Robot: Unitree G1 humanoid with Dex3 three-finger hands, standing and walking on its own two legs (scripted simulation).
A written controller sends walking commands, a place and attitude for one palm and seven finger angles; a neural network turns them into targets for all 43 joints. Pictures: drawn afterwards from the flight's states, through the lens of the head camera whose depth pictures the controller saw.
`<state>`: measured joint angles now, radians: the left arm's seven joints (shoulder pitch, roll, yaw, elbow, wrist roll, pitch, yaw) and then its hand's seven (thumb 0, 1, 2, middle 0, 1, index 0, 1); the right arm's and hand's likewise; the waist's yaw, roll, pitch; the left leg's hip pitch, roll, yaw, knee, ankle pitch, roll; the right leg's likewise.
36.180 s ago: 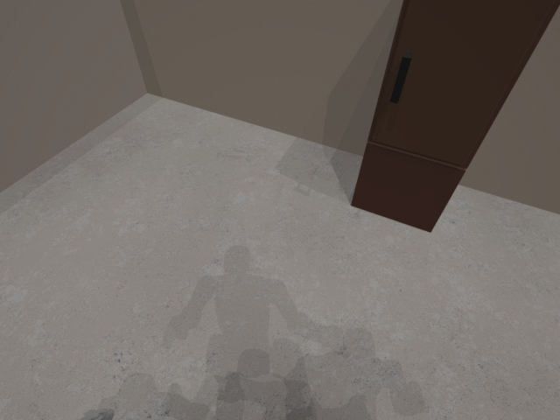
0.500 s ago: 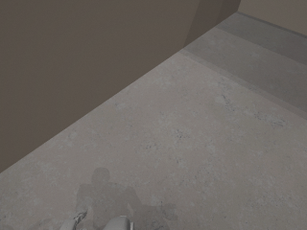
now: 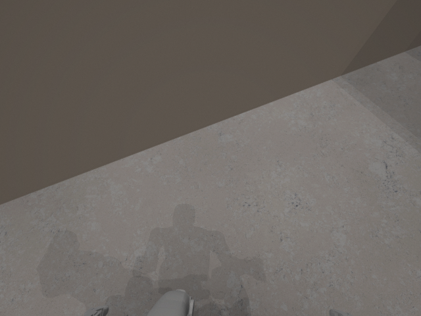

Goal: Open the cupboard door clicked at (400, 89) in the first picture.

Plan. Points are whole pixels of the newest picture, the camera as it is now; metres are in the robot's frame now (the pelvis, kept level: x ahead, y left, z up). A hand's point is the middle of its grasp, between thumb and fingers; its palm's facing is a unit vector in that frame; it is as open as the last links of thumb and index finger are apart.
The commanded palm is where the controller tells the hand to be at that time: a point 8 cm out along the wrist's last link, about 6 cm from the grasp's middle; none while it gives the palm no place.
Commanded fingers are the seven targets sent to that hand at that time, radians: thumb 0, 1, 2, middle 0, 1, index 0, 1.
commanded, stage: turn to face it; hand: left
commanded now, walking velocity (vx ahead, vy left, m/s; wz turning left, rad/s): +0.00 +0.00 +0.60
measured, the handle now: out of the picture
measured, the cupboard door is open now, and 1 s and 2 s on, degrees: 54 54 54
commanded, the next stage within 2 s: none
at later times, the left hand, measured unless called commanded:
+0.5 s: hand out of the picture +0.07 +0.21 -0.15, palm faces +0.30 -0.91 -0.27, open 7.4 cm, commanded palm none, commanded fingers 0.00 0.90 0.90 -0.20 -0.30 -0.20 -0.30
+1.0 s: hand out of the picture -0.02 +0.18 -0.17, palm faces +0.60 -0.76 -0.25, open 7.4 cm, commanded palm none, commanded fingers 0.00 0.90 0.90 -0.20 -0.30 -0.20 -0.30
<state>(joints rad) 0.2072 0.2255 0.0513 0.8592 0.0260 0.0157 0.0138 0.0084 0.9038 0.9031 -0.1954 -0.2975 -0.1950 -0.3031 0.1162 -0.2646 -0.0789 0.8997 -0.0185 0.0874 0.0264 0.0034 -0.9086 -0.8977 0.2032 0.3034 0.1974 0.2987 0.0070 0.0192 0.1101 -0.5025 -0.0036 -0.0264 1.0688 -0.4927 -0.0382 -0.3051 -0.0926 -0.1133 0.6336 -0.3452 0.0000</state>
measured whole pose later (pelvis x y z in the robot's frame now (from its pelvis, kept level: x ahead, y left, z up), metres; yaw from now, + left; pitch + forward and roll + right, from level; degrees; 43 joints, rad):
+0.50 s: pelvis +0.03 -0.03 +0.00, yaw +18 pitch +2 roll +0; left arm 0.13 0.26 0.06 0.85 0.01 0.04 0.00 0.01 0.90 0.90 -0.20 -0.30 -0.19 -0.30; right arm 0.16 -0.23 -0.05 0.90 -0.03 0.05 0.01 0.00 -0.91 -0.90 0.21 0.30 0.20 0.30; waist -0.01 0.00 0.11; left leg -0.32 0.00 -0.08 0.55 -0.27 -0.03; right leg -0.37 -0.05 -0.03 0.73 -0.39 0.08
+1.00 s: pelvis +0.05 -0.05 +0.00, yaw +36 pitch +1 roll +0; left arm 0.17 0.26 0.07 0.90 0.01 0.06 0.00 0.01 0.90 0.90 -0.20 -0.30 -0.20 -0.30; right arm 0.13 -0.23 -0.05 0.87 -0.03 0.04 0.01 0.00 -0.91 -0.90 0.20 0.30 0.20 0.30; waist 0.01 -0.04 0.11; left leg -0.34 -0.01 -0.02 0.59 -0.27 0.00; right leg -0.47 -0.09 -0.04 1.06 -0.48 0.08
